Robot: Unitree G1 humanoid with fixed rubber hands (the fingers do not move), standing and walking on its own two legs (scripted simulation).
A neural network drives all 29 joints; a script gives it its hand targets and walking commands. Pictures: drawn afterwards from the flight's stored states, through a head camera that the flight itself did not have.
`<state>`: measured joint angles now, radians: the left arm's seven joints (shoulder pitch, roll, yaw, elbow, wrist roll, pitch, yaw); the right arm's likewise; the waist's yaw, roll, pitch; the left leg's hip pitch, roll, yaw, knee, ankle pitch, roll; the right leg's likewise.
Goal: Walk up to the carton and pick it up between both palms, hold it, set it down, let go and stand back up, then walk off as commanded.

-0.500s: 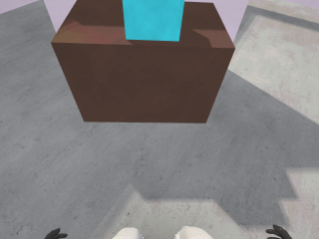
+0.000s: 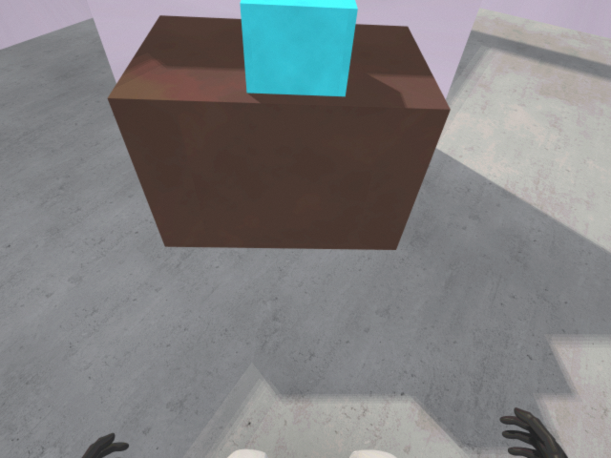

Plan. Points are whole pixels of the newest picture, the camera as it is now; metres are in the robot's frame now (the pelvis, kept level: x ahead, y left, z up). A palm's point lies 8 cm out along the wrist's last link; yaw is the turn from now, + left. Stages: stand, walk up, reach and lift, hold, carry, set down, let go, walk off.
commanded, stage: stand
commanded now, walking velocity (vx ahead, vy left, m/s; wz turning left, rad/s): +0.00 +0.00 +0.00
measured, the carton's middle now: (297, 35) +1.16 +0.04 +0.04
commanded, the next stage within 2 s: none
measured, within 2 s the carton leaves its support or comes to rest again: neither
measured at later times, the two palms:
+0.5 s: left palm out of the picture +0.09 +0.29 -0.09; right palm out of the picture +0.12 -0.30 -0.07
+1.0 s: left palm out of the picture +0.08 +0.29 -0.09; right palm out of the picture +0.11 -0.31 -0.07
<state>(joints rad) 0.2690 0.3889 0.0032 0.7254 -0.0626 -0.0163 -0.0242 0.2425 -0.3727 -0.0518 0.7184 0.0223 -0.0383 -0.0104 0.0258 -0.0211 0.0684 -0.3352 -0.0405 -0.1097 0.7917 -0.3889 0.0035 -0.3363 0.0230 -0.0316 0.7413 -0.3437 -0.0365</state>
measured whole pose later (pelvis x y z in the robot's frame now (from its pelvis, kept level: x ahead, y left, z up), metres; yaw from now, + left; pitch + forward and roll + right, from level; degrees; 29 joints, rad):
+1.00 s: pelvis -0.01 +0.00 +0.01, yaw +0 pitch -3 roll -1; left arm 0.27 0.39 0.00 0.73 -0.06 -0.02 -0.02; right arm 0.24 -0.37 -0.05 0.72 0.02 -0.03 0.00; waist 0.03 -0.01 0.06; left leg -0.33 -0.04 -0.11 0.74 -0.35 0.00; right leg -0.34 0.02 -0.03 0.70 -0.31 -0.03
